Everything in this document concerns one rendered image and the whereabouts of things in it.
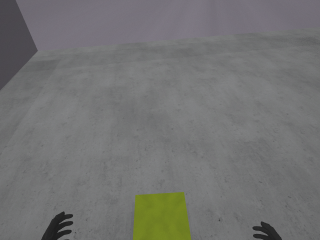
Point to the robot right hand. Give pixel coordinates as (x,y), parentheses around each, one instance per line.
(267,229)

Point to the robot left hand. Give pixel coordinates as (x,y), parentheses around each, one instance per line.
(52,233)

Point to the carton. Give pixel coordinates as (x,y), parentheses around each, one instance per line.
(161,216)

